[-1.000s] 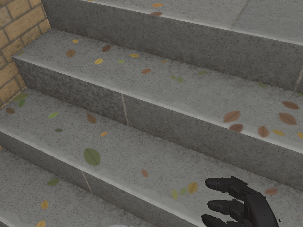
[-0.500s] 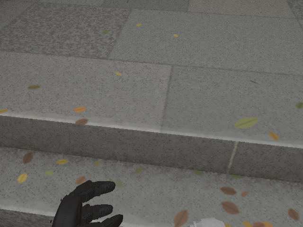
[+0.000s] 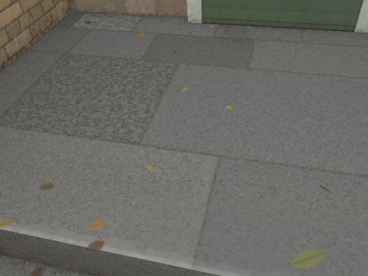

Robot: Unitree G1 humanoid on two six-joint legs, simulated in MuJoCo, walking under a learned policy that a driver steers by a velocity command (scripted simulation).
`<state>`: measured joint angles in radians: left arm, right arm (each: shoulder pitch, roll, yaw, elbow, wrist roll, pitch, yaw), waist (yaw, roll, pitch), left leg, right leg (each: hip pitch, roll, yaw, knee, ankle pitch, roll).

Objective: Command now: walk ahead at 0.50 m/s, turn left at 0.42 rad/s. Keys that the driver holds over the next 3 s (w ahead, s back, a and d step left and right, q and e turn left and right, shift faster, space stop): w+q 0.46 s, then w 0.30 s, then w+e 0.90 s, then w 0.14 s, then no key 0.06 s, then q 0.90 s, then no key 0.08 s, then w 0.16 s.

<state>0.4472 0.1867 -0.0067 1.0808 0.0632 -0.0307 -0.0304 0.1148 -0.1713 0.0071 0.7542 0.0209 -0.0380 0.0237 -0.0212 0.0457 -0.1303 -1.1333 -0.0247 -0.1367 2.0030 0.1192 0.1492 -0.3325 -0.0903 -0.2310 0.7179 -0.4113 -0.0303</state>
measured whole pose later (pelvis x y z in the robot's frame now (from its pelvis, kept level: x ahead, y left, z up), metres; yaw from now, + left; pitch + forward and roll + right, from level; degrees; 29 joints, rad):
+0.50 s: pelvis +0.26 +0.07 +0.16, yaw +16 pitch +3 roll +0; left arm 0.14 0.21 -0.01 0.73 0.02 -0.13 -0.05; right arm 0.34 -0.25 -0.02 0.90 -0.03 -0.01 0.05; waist 0.03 0.02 -0.11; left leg -0.56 -0.11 0.10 0.83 -0.32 0.15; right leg -0.79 -0.01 0.11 2.16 -0.06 -0.15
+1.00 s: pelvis +0.55 +0.10 +0.28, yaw +19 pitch +3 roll -3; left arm 0.03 0.19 -0.02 0.77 0.03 -0.05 -0.04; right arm 0.47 -0.15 0.01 1.04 -0.03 -0.07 0.04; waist 0.02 -0.01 -0.07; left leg -0.35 -0.06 -0.11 1.27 -0.06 0.12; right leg -0.73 0.09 -0.16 1.19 -0.52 -0.15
